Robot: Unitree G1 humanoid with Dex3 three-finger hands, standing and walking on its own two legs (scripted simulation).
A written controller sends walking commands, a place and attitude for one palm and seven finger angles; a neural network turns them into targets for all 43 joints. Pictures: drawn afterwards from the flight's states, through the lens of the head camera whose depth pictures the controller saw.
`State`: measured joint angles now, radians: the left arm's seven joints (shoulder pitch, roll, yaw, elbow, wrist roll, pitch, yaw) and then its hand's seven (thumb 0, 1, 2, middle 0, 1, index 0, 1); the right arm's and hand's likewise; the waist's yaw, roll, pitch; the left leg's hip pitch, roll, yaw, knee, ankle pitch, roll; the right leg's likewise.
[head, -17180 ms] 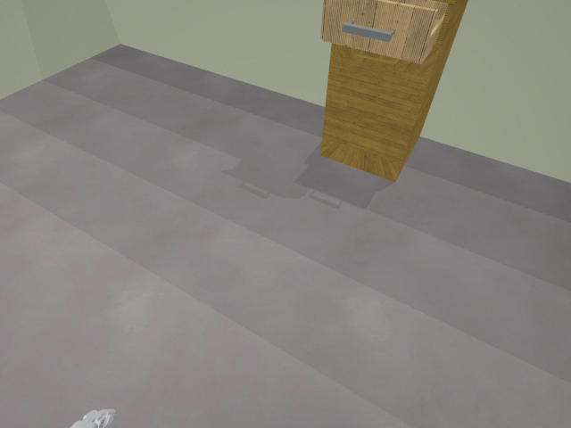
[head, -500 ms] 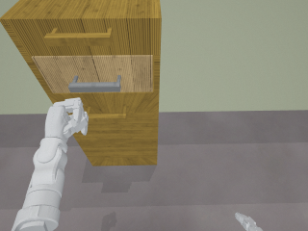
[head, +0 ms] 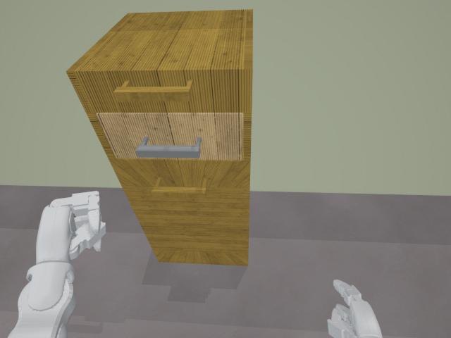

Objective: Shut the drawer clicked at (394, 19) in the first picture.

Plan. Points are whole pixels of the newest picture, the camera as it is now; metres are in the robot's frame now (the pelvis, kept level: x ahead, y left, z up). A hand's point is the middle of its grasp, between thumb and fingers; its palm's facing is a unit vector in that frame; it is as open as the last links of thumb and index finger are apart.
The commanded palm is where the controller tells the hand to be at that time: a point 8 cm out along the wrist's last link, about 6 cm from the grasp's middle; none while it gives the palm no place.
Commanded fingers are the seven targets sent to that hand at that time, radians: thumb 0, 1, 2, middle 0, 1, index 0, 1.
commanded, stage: draw the hand back to the body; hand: left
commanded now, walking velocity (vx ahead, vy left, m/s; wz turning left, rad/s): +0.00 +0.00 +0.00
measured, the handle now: (170, 146) +0.58 +0.22 +0.00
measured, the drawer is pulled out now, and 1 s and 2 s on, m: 0.00 0.00 0.00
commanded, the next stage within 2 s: step back with the hand held close in 0.44 s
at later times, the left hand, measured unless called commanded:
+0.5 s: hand (51, 260) +0.17 +0.25 +0.15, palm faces +0.41 -0.83 -0.38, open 3.2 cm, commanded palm +0.12 +0.29 +0.17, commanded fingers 0.00 0.90 0.90 -1.40 -1.60 -1.40 -1.60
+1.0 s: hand (30, 274) +0.15 +0.27 +0.15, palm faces +0.29 -0.81 -0.50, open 3.2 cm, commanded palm +0.09 +0.31 +0.17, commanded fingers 0.00 0.90 0.90 -1.40 -1.60 -1.40 -1.60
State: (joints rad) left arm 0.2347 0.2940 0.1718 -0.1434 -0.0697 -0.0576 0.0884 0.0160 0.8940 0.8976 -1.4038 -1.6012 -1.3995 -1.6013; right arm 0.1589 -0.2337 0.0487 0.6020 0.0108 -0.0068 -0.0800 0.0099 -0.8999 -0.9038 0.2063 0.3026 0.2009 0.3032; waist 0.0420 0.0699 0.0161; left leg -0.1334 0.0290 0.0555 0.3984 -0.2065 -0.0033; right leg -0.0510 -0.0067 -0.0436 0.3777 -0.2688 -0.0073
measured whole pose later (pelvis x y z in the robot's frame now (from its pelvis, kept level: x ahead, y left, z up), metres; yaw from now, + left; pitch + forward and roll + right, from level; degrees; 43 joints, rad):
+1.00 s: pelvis -0.04 +0.03 +0.00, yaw -1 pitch +1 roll -1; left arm 0.63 0.40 0.35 -0.54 -0.06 -0.18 0.11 0.01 0.89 0.90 -1.41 -1.60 -1.40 -1.60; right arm 0.17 -0.22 -0.02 0.54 0.01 0.03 -0.08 0.01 -0.90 -0.90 0.21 0.30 0.20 0.30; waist 0.00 0.04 0.05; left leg -0.30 0.01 0.08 0.46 -0.17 0.05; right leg -0.23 -0.03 -0.02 0.43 -0.21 0.04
